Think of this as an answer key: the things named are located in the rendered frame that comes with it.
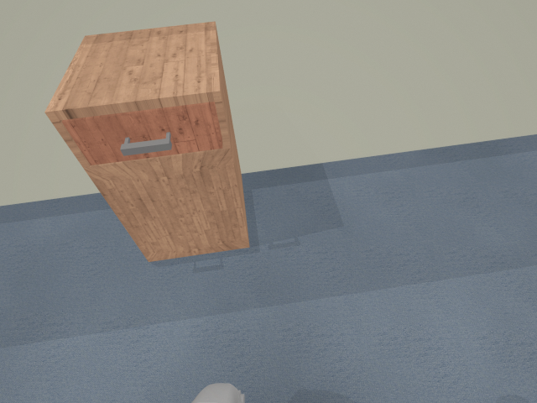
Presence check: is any left robot thigh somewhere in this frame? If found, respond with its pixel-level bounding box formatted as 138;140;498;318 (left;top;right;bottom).
191;383;245;403

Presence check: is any drawer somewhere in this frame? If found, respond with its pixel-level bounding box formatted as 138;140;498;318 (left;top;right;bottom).
62;102;222;165

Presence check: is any cabinet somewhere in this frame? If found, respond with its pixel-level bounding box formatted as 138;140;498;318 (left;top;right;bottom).
45;21;250;262

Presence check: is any handle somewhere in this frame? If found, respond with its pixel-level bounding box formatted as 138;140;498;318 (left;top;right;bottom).
120;132;172;156

